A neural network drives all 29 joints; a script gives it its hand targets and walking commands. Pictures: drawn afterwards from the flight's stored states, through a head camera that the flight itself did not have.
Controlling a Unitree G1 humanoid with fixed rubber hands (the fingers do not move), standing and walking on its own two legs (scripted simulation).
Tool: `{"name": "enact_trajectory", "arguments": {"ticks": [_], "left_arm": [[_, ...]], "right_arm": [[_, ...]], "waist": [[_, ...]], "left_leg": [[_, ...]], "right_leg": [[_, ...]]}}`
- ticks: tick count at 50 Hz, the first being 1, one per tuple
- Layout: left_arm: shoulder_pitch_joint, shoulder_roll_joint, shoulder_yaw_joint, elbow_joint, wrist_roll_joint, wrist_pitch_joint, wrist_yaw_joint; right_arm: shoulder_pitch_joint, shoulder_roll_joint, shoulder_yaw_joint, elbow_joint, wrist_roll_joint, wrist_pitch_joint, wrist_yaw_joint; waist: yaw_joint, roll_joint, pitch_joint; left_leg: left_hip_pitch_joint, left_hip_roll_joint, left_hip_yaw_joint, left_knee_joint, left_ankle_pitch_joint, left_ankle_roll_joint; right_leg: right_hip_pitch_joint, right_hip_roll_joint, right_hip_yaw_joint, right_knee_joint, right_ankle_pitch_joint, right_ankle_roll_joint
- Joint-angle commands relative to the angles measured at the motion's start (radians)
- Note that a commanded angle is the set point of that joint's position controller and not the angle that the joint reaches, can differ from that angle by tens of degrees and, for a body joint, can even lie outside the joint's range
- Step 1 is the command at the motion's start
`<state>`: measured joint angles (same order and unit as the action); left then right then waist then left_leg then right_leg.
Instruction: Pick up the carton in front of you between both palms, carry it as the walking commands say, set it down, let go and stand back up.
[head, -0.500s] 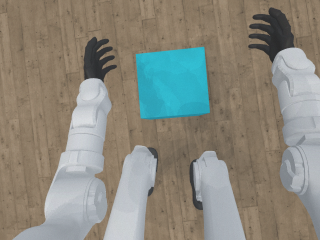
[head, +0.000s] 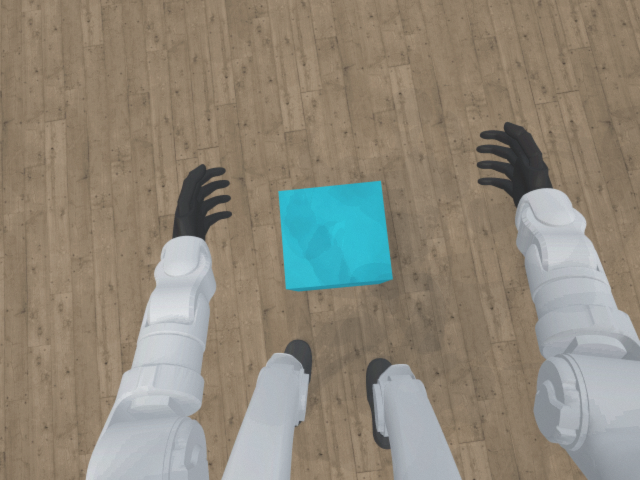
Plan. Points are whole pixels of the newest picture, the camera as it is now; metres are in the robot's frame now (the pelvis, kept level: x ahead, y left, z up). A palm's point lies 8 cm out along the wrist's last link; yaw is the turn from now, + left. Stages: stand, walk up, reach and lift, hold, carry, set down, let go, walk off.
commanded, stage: let go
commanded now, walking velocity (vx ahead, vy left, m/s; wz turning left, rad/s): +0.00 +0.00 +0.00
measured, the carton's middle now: (334, 242) +0.45 +0.03 -0.54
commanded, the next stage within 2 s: stand in 1.10 s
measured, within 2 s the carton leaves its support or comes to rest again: neither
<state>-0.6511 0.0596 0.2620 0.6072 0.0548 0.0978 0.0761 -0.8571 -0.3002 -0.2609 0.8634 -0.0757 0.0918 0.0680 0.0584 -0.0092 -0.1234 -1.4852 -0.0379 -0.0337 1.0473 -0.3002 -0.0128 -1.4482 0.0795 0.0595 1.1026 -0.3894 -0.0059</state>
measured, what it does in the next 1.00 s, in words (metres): rises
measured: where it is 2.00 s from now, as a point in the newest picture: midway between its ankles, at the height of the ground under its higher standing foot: (338, 407)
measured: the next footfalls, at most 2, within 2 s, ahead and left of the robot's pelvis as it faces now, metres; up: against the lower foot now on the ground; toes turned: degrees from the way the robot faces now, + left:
none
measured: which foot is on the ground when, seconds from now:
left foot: down 0.00-1.00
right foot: down 0.00-1.00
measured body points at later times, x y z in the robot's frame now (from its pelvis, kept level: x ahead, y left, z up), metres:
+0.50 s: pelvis +0.07 +0.01 +0.10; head +0.18 +0.00 +0.54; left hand +0.27 +0.24 +0.02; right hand +0.31 -0.22 +0.00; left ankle +0.07 +0.12 -0.63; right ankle +0.04 -0.11 -0.63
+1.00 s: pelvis +0.07 +0.01 +0.11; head +0.08 +0.01 +0.56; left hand +0.24 +0.24 +0.04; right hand +0.25 -0.23 +0.04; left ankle +0.07 +0.12 -0.63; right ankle +0.04 -0.11 -0.63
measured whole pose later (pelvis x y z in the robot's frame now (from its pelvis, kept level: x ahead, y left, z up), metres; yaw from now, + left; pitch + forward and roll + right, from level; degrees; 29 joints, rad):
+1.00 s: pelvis +0.07 +0.01 +0.11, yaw +1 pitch -5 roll +0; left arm 0.21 0.21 0.04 0.41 0.03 0.16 -0.06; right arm 0.22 -0.21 -0.04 0.43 0.00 0.12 0.07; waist 0.00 -0.02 0.10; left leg -0.12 -0.04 -0.05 0.44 -0.25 0.01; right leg -0.05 0.04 0.08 0.44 -0.31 -0.02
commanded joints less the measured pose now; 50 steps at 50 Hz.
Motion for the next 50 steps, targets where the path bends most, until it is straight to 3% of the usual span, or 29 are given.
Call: {"name": "enact_trajectory", "arguments": {"ticks": [1,6,10,20,24,30,36,43,49,50], "left_arm": [[0.057,0.117,-0.024,-0.128,0.028,-0.031,-0.037],[0.214,0.15,-0.086,-0.177,0.006,-0.049,-0.084],[0.355,0.155,-0.125,-0.167,-0.031,-0.072,-0.107],[0.715,0.192,-0.187,-0.212,-0.067,-0.121,-0.12],[0.813,0.212,-0.203,-0.263,-0.076,-0.127,-0.122],[0.863,0.237,-0.211,-0.287,-0.082,-0.1,-0.135],[0.86,0.247,-0.203,-0.278,-0.065,-0.042,-0.14],[0.854,0.247,-0.187,-0.272,-0.033,0.017,-0.138],[0.837,0.241,-0.188,-0.285,-0.033,0.035,-0.14],[0.794,0.274,-0.198,-0.339,-0.013,0.088,-0.115]], "right_arm": [[0.036,-0.066,-0.011,-0.173,-0.011,-0.022,-0.041],[0.2,-0.043,0.025,-0.303,0.025,-0.054,-0.06],[0.354,-0.027,0.054,-0.323,0.043,-0.081,-0.049],[0.769,-0.01,0.102,-0.346,0.059,-0.132,-0.039],[0.89,-0.009,0.125,-0.391,0.067,-0.142,-0.037],[1.012,0.002,0.17,-0.453,0.075,-0.111,-0.026],[1.04,0.0,0.196,-0.502,0.083,-0.048,-0.008],[1.031,-0.005,0.198,-0.525,0.08,0.009,0.006],[1.038,-0.003,0.19,-0.529,0.065,0.027,0.004],[1.082,-0.004,0.191,-0.479,0.083,-0.001,-0.013]], "waist": [[-0.005,-0.061,-0.903],[-0.001,-0.035,-0.721],[-0.003,-0.037,-0.585],[-0.013,0.005,-0.351],[-0.024,0.009,-0.236],[-0.055,-0.024,-0.043],[-0.059,-0.013,0.103],[-0.041,0.02,0.174],[-0.052,0.003,0.175],[-0.062,0.03,0.122]], "left_leg": [[0.649,-0.018,0.071,-0.084,0.357,-0.014],[0.816,-0.001,0.042,-0.185,0.347,-0.001],[0.93,0.013,0.018,-0.257,0.359,-0.002],[1.27,0.025,-0.018,-0.414,0.544,-0.011],[1.355,0.018,-0.013,-0.499,0.538,-0.012],[1.395,0.001,0.005,-0.611,0.388,-0.006],[1.429,-0.005,0.013,-0.652,0.272,-0.003],[1.454,-0.006,0.019,-0.651,0.237,-0.006],[1.49,-0.007,0.019,-0.642,0.26,-0.002],[1.487,-0.027,0.017,-0.617,0.255,-0.002]], "right_leg": [[0.626,-0.02,-0.01,-0.172,0.477,0.04],[0.654,-0.024,-0.012,-0.288,0.394,0.037],[0.689,-0.031,-0.017,-0.358,0.345,0.03],[0.867,-0.035,-0.016,-0.526,0.387,0.019],[1.006,-0.035,-0.016,-0.612,0.408,0.019],[1.181,-0.051,-0.02,-0.707,0.395,0.029],[1.236,-0.057,-0.028,-0.752,0.303,0.027],[1.26,-0.052,-0.028,-0.757,0.255,0.019],[1.262,-0.049,-0.029,-0.747,0.286,0.021],[1.291,-0.048,-0.022,-0.729,0.347,0.019]]}}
